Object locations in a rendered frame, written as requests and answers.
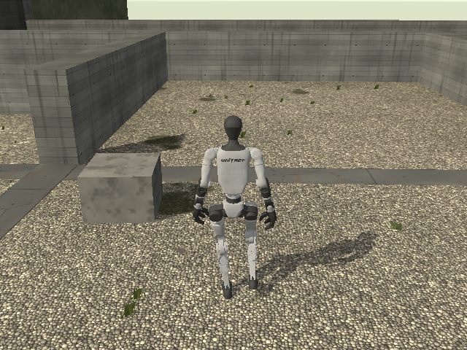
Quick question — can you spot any robot left forearm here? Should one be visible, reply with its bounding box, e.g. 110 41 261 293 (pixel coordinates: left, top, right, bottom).
194 178 207 209

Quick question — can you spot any robot right forearm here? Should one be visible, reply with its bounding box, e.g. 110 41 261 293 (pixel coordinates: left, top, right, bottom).
260 178 275 212

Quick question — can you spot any robot left upper arm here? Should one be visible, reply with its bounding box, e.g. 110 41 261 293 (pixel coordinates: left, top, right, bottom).
200 147 218 188

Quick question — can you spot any robot right upper arm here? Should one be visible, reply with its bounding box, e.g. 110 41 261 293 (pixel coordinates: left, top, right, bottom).
248 147 267 188

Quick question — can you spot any left robot hand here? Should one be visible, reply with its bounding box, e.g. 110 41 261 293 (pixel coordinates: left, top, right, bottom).
193 207 209 225

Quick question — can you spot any right robot hand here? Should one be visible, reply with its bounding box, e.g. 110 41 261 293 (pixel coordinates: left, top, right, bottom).
259 210 277 230

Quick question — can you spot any robot right shin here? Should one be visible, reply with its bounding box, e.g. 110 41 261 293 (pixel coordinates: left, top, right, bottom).
247 230 257 280

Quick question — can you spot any robot right foot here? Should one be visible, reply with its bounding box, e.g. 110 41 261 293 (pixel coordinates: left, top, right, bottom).
248 277 258 289

